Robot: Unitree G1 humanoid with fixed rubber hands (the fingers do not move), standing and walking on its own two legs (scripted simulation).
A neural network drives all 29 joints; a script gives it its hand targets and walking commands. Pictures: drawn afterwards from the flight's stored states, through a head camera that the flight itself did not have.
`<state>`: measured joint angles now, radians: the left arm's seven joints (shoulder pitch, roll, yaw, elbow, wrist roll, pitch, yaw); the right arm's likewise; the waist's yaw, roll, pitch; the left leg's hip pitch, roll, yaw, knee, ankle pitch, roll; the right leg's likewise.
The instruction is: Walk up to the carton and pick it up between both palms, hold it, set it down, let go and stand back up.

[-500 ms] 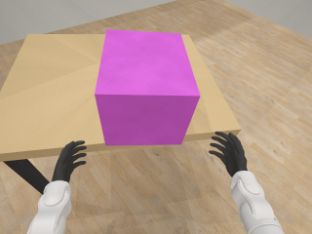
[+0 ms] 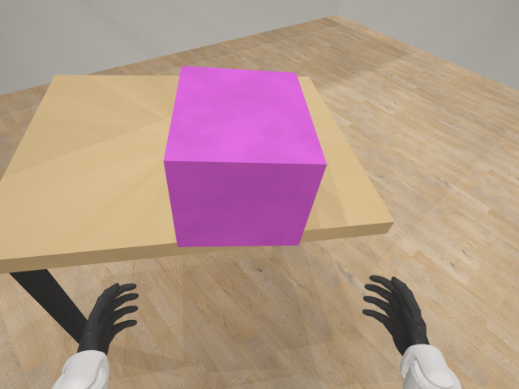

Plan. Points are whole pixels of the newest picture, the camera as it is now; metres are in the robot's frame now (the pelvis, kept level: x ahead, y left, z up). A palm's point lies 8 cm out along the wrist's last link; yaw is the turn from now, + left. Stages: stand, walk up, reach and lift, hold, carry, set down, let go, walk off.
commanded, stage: set down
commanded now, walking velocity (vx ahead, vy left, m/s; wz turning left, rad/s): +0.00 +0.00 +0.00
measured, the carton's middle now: (239, 155) +0.57 +0.05 +0.03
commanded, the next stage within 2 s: let go in 1.26 s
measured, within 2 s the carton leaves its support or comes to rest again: neither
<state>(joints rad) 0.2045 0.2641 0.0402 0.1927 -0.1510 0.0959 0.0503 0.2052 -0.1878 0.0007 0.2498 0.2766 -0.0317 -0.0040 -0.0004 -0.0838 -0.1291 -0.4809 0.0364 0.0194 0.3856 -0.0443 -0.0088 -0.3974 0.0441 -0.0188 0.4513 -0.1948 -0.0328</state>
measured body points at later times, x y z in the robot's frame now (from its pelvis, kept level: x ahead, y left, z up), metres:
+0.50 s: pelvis +0.02 +0.00 +0.00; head +0.09 +0.03 +0.45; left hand +0.22 +0.23 -0.07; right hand +0.25 -0.21 -0.03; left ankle +0.09 +0.13 -0.74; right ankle +0.02 -0.10 -0.74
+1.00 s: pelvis +0.03 +0.00 +0.00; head +0.09 +0.02 +0.45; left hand +0.21 +0.24 -0.08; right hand +0.23 -0.22 -0.05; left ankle +0.09 +0.13 -0.74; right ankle +0.02 -0.10 -0.74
